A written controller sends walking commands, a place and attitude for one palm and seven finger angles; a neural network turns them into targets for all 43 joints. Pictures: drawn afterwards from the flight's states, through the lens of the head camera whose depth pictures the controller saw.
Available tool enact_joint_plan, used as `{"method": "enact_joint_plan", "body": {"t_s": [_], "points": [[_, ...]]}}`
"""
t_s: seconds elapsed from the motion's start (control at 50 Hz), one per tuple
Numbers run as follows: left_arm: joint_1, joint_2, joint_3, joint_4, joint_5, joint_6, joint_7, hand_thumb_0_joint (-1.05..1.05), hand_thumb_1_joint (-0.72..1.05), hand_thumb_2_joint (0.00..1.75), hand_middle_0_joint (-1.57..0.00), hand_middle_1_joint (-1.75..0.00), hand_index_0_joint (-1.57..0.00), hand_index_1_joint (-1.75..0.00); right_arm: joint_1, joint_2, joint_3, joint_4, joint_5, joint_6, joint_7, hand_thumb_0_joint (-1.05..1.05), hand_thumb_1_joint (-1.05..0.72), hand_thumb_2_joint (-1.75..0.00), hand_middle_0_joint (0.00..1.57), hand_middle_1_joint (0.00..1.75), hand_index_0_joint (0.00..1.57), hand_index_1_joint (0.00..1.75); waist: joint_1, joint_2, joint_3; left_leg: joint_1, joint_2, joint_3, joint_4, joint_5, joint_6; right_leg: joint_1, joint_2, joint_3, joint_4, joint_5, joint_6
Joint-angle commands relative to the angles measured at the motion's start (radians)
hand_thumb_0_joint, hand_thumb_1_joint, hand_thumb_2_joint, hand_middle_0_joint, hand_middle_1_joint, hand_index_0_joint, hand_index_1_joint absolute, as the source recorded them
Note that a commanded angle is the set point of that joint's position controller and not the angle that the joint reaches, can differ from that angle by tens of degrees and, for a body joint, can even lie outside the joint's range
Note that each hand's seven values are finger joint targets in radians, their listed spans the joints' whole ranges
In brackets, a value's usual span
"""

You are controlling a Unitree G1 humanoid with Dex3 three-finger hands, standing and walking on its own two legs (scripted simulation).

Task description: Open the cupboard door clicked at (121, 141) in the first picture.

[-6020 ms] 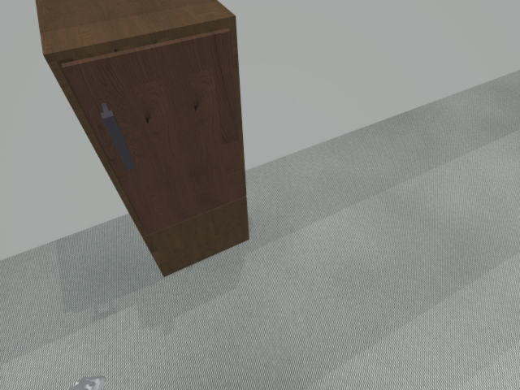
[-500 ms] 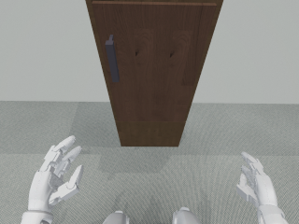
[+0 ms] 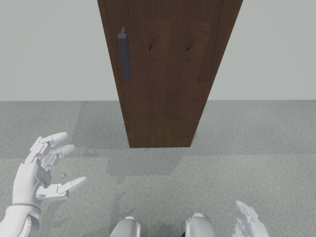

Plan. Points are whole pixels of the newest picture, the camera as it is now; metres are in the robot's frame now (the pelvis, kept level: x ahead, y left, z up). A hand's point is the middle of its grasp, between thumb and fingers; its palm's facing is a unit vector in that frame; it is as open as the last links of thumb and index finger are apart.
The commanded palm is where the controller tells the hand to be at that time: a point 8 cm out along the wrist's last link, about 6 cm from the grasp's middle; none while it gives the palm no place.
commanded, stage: raise the hand with hooked fingers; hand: left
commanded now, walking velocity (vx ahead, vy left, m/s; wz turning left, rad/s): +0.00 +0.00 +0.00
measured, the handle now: (125, 54) +0.62 +0.14 +0.08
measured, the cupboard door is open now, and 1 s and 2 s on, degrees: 0 0 0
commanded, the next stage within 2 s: move the hooked fingers beside the handle in 1.22 s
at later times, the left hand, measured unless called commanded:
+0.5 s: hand (51, 149) +0.29 +0.26 +0.07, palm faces +0.09 -0.99 -0.05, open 13.8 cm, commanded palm +0.27 +0.31 +0.08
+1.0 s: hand (56, 131) +0.33 +0.25 +0.09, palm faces +0.08 -1.00 -0.04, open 14.0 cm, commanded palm +0.29 +0.30 +0.09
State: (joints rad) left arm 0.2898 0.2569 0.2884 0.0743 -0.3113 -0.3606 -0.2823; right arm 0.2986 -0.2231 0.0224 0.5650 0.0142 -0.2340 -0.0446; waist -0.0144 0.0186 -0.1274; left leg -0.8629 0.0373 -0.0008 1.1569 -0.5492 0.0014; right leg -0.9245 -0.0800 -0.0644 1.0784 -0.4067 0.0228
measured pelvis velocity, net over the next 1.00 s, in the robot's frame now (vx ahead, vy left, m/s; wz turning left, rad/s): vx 0.03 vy -0.02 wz -0.01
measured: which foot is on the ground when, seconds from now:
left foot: down 0.00-1.00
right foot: down 0.00-1.00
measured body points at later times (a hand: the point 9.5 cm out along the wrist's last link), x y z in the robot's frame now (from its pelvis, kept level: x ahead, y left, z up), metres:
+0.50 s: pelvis +0.02 +0.00 +0.02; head +0.09 +0.01 +0.46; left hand +0.28 +0.31 +0.08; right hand +0.20 -0.23 -0.05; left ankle +0.01 +0.12 -0.65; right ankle +0.07 -0.14 -0.65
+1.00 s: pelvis +0.03 -0.02 +0.03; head +0.10 -0.01 +0.48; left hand +0.32 +0.30 +0.09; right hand +0.17 -0.28 -0.06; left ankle +0.01 +0.12 -0.65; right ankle +0.07 -0.14 -0.65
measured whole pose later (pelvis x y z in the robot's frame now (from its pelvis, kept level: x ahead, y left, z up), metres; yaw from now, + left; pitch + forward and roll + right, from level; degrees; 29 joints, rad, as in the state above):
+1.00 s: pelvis +0.03 -0.02 +0.03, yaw -1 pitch +13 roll -1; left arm -0.04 0.37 0.45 0.44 -0.35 -0.34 -0.45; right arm 0.29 -0.29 0.01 0.56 0.02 -0.16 -0.05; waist -0.02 0.01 -0.10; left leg -0.68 0.05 0.01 0.96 -0.51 -0.02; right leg -0.77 -0.05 -0.06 0.92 -0.38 0.01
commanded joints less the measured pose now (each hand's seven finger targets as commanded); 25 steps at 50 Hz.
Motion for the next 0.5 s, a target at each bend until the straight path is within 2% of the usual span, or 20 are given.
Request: {"method": "enact_joint_plan", "body": {"t_s": [0.0,0.04,0.08,0.14,0.16,0.18,0.2,0.26,0.32,0.36,0.44,0.48], "points": [[-0.087,0.164,0.083,-0.186,-0.014,-0.094,-0.019,0.0,-0.15,0.45,-0.27,-0.98,-0.27,-0.98,-0.074,-0.171,-0.071,-0.181,0.008,-0.076,-0.019,0.0,-0.9,-0.9,0.2,0.3,0.2,0.3,0.018,0.023,-0.215,0.068,-0.048,-0.035,-0.251,0.153,0.003,0.229,0.074,-0.014,-0.142,-0.048,-0.043],[-0.106,0.177,0.087,-0.188,-0.016,-0.09,-0.029,0.0,-0.2,0.43,-0.28,-1.0,-0.28,-1.0,-0.067,-0.179,-0.072,-0.179,0.01,-0.076,-0.019,0.0,-0.9,-0.9,0.2,0.3,0.2,0.3,0.016,0.045,-0.207,0.081,-0.047,-0.036,-0.262,0.168,0.0,0.235,0.074,-0.018,-0.145,-0.029,-0.044],[-0.136,0.197,0.1,-0.174,-0.019,-0.079,-0.037,0.0,-0.24,0.41,-0.28,-1.03,-0.28,-1.03,-0.063,-0.185,-0.072,-0.18,0.012,-0.067,-0.023,0.0,-0.9,-0.9,0.2,0.3,0.2,0.3,0.014,0.03,-0.2,0.09,-0.045,-0.04,-0.268,0.182,0.001,0.243,0.08,-0.021,-0.148,-0.015,-0.046],[-0.138,0.202,0.113,-0.172,-0.027,-0.075,-0.038,0.0,-0.31,0.38,-0.29,-1.08,-0.29,-1.08,-0.055,-0.184,-0.072,-0.178,0.013,-0.064,-0.024,0.0,-0.9,-0.9,0.2,0.3,0.2,0.3,0.022,0.071,-0.206,0.128,-0.046,-0.038,-0.28,0.234,-0.004,0.268,0.079,-0.023,-0.157,0.033,-0.048],[-0.151,0.218,0.124,-0.171,-0.029,-0.07,-0.037,0.0,-0.34,0.37,-0.29,-1.1,-0.29,-1.1,-0.052,-0.187,-0.07,-0.18,0.011,-0.06,-0.023,0.0,-0.9,-0.9,0.2,0.3,0.2,0.3,0.023,0.066,-0.206,0.134,-0.044,-0.045,-0.281,0.257,-0.007,0.271,0.085,-0.03,-0.148,0.049,-0.051],[-0.172,0.215,0.115,-0.175,-0.025,-0.066,-0.04,0.0,-0.36,0.36,-0.29,-1.11,-0.29,-1.11,-0.053,-0.187,-0.069,-0.18,0.011,-0.057,-0.021,0.0,-0.9,-0.9,0.2,0.3,0.2,0.3,0.018,0.096,-0.212,0.152,-0.044,-0.04,-0.283,0.268,-0.008,0.269,0.084,-0.028,-0.152,0.061,-0.049],[-0.173,0.217,0.124,-0.163,-0.028,-0.063,-0.038,0.0,-0.38,0.35,-0.29,-1.12,-0.29,-1.12,-0.047,-0.184,-0.07,-0.175,0.012,-0.054,-0.022,0.0,-0.9,-0.9,0.2,0.3,0.2,0.3,0.016,0.076,-0.21,0.156,-0.042,-0.04,-0.284,0.279,-0.009,0.277,0.084,-0.03,-0.158,0.073,-0.047],[-0.202,0.23,0.133,-0.116,-0.03,-0.048,-0.049,0.0,-0.45,0.32,-0.3,-1.17,-0.3,-1.17,-0.043,-0.188,-0.065,-0.175,0.01,-0.044,-0.022,0.0,-0.9,-0.9,0.2,0.3,0.2,0.3,0.011,0.072,-0.185,0.156,-0.041,-0.039,-0.284,0.301,-0.009,0.283,0.089,-0.03,-0.164,0.1,-0.049],[-0.257,0.243,0.14,-0.078,-0.029,-0.032,-0.07,0.0,-0.5,0.3,-0.3,-1.2,-0.3,-1.2,-0.044,-0.188,-0.062,-0.174,0.014,-0.035,-0.023,0.0,-0.9,-0.9,0.2,0.3,0.2,0.3,0.008,0.083,-0.189,0.171,-0.041,-0.032,-0.292,0.307,-0.01,0.299,0.087,-0.025,-0.18,0.118,-0.047],[-0.284,0.274,0.167,-0.044,-0.036,-0.021,-0.086,0.0,-0.5,0.3,-0.3,-1.2,-0.3,-1.2,-0.04,-0.191,-0.059,-0.174,0.012,-0.029,-0.028,0.0,-0.9,-0.9,0.2,0.3,0.2,0.3,0.009,0.057,-0.192,0.168,-0.041,-0.031,-0.288,0.324,-0.007,0.321,0.092,-0.021,-0.182,0.143,-0.048],[-0.343,0.284,0.174,-0.036,-0.043,-0.02,-0.111,0.0,-0.5,0.3,-0.3,-1.2,-0.3,-1.2,-0.037,-0.186,-0.057,-0.163,0.014,-0.029,-0.028,0.0,-0.9,-0.9,0.2,0.3,0.2,0.3,0.008,0.079,-0.241,0.213,-0.04,-0.027,-0.29,0.392,-0.009,0.353,0.089,-0.017,-0.189,0.213,-0.044],[-0.37,0.318,0.198,-0.024,-0.044,-0.019,-0.123,0.0,-0.5,0.3,-0.3,-1.2,-0.3,-1.2,-0.031,-0.189,-0.055,-0.158,0.01,-0.027,-0.028,0.0,-0.9,-0.9,0.2,0.3,0.2,0.3,0.011,0.074,-0.264,0.226,-0.037,-0.029,-0.285,0.439,-0.008,0.369,0.092,-0.015,-0.183,0.253,-0.045]]}}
